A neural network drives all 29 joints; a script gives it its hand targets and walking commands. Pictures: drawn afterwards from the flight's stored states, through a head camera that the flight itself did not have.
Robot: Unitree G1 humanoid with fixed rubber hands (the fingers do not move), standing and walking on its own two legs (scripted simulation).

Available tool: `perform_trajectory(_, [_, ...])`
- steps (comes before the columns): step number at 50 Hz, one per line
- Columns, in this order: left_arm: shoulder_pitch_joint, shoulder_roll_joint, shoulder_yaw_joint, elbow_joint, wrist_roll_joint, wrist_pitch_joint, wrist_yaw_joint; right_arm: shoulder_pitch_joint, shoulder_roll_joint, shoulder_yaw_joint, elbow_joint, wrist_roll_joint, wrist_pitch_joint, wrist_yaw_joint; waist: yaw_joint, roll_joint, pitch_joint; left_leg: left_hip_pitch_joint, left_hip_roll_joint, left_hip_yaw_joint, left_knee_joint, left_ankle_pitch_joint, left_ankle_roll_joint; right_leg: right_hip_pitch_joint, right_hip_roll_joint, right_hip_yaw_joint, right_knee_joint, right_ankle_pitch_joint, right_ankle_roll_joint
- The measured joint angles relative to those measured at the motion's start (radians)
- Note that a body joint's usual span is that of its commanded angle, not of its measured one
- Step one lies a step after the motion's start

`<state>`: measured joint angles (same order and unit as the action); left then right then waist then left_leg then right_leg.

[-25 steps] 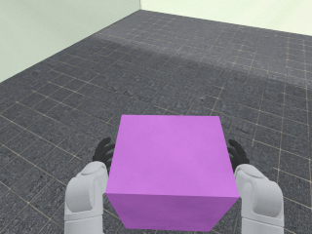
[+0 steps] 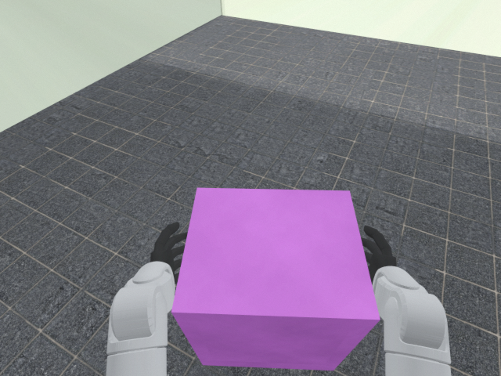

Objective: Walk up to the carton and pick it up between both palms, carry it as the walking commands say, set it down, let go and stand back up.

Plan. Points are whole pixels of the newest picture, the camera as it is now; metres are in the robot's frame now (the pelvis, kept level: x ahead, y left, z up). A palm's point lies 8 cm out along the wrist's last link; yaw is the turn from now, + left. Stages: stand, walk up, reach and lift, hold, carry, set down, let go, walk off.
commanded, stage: carry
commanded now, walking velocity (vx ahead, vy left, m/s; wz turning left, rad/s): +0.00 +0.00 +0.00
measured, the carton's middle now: (269, 285) +0.27 +0.00 +0.00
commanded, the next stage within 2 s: hold in 0.34 s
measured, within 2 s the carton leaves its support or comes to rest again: neither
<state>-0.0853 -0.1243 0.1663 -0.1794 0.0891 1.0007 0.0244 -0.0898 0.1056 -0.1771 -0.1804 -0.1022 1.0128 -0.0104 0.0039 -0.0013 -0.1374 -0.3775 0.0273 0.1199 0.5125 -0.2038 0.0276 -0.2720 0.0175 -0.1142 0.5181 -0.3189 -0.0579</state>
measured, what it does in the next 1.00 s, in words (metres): stands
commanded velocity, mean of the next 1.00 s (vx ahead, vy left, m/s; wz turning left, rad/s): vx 0.00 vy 0.00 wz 0.00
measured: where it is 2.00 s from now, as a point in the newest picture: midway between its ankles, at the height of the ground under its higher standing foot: outside the picture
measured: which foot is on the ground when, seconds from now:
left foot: down 0.00-1.00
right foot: down 0.00-1.00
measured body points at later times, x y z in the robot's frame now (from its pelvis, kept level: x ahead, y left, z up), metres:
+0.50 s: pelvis +0.00 +0.00 +0.01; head +0.00 -0.01 +0.46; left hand +0.27 +0.16 +0.03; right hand +0.26 -0.17 +0.02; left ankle +0.04 +0.11 -0.73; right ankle -0.03 -0.08 -0.73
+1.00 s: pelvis -0.03 +0.03 +0.00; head -0.07 +0.05 +0.45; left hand +0.27 +0.17 +0.03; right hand +0.25 -0.16 +0.04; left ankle +0.04 +0.12 -0.73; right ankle -0.03 -0.07 -0.73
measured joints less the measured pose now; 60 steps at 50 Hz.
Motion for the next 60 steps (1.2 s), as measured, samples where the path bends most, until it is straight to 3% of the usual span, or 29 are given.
perform_trajectory(17, [-0.003, 0.003, 0.002, 0.043, 0.005, -0.05, -0.009, 0.0, -0.005, 0.005, 0.04, -0.008, -0.051, 0.006, 0.001, 0.0, 0.006, 0.01, 0.004, 0.001, 0.004, -0.01, -0.007, 0.01, 0.004, 0.002, 0.002, -0.01, -0.005])
perform_trajectory(20, [-0.019, 0.008, 0.02, 0.143, 0.039, -0.149, -0.032, -0.026, 0.002, -0.009, 0.164, -0.035, -0.161, 0.023, 0.005, -0.008, 0.109, 0.124, -0.019, -0.024, -0.049, 0.011, -0.005, 0.111, 0.002, 0.016, -0.031, 0.001, -0.005])
perform_trajectory(24, [0.07, 0.045, -0.014, 0.118, 0.025, -0.236, -0.038, 0.032, 0.0, 0.05, 0.18, -0.022, -0.261, 0.012, 0.004, -0.012, 0.192, 0.215, -0.045, -0.098, -0.081, 0.017, -0.009, 0.192, 0.009, 0.049, -0.066, 0.017, 0.0])
perform_trajectory(27, [0.12, 0.06, -0.03, 0.094, 0.008, -0.261, -0.037, 0.081, 0.0, 0.082, 0.157, 0.0, -0.284, -0.015, 0.026, -0.008, 0.216, 0.263, -0.05, -0.134, -0.095, 0.013, -0.012, 0.225, 0.024, 0.09, -0.082, 0.029, 0.0])
perform_trajectory(32, [0.108, 0.081, -0.039, 0.122, 0.001, -0.263, -0.036, 0.083, 0.005, 0.085, 0.181, 0.005, -0.295, -0.034, 0.056, -0.01, 0.229, 0.31, -0.051, -0.118, -0.112, 0.006, -0.025, 0.252, 0.027, 0.126, -0.079, 0.036, 0.006])
perform_trajectory(38, [0.039, 0.098, -0.028, 0.181, -0.002, -0.248, -0.035, 0.025, 0.014, 0.062, 0.235, -0.018, -0.291, -0.034, 0.056, -0.015, 0.239, 0.327, -0.061, -0.112, -0.113, 0.02, -0.009, 0.266, 0.017, 0.132, -0.072, 0.045, 0.017])
perform_trajectory(45, [-0.053, 0.056, 0.017, 0.263, 0.034, -0.237, -0.031, -0.057, -0.003, 0.009, 0.314, -0.046, -0.288, 0.009, 0.047, -0.022, 0.239, 0.316, -0.064, -0.098, -0.109, 0.037, 0.004, 0.251, 0.013, 0.144, -0.067, 0.067, 0.027])
perform_trajectory(50, [-0.141, -0.001, 0.094, 0.366, 0.095, -0.26, -0.018, -0.163, -0.041, -0.031, 0.473, -0.081, -0.334, 0.066, 0.064, -0.033, 0.225, 0.286, -0.066, -0.075, -0.078, 0.03, 0.007, 0.204, 0.013, 0.167, -0.013, 0.053, 0.02])
perform_trajectory(55, [-0.209, -0.013, 0.151, 0.46, 0.134, -0.288, -0.013, -0.256, -0.037, -0.097, 0.617, -0.128, -0.385, 0.101, 0.054, -0.035, 0.219, 0.272, -0.068, -0.078, -0.058, 0.025, 0.007, 0.191, 0.011, 0.165, 0.008, 0.045, 0.02])
perform_trajectory(60, [-0.248, -0.02, 0.185, 0.533, 0.16, -0.325, -0.022, -0.292, -0.03, -0.151, 0.68, -0.163, -0.419, 0.117, 0.044, -0.028, 0.216, 0.258, -0.064, -0.086, -0.06, 0.027, 0.005, 0.183, 0.015, 0.158, -0.003, 0.051, 0.022])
